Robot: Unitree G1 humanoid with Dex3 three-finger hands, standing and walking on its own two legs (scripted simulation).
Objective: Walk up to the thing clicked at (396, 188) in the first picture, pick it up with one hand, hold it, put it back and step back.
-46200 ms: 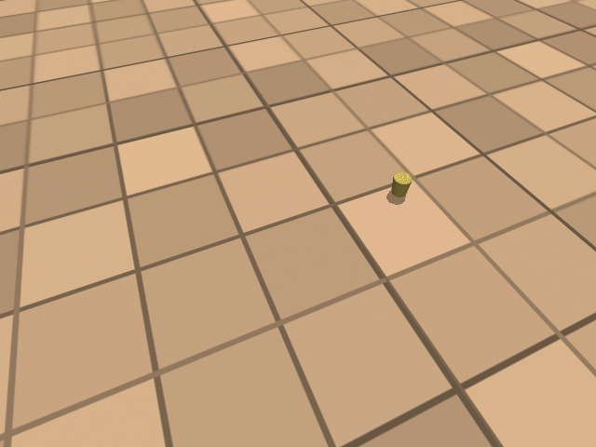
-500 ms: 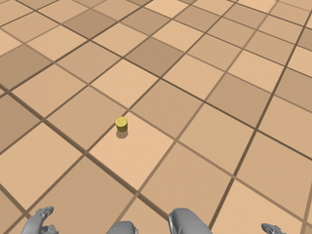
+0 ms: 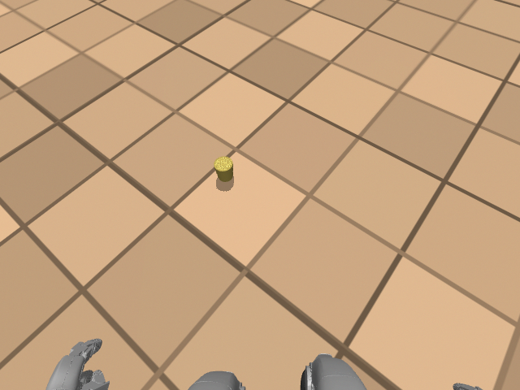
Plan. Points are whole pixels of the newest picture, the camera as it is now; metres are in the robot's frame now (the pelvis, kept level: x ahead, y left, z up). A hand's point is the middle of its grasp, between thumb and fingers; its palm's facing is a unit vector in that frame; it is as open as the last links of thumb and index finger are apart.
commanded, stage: step back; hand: left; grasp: from above
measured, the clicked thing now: (224, 170) +0.99 +0.21 -0.70
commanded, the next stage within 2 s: stand in 1.28 s
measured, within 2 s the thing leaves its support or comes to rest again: neither
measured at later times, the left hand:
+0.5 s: hand out of the picture -0.08 +0.25 -0.13, palm faces -0.04 -0.91 -0.40, open 7.4 cm
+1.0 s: hand out of the picture -0.03 +0.25 -0.13, palm faces +0.01 -0.92 -0.39, open 7.4 cm
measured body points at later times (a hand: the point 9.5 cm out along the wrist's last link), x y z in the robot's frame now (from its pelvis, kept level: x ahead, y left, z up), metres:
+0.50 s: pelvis -0.13 -0.02 +0.01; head -0.11 -0.04 +0.46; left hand -0.08 +0.29 -0.10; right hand -0.05 -0.34 -0.12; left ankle -0.08 +0.12 -0.69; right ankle -0.16 -0.13 -0.72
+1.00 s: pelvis -0.12 -0.02 +0.01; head -0.11 -0.03 +0.46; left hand -0.03 +0.29 -0.10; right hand -0.05 -0.33 -0.12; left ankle -0.11 +0.11 -0.70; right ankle -0.11 -0.14 -0.72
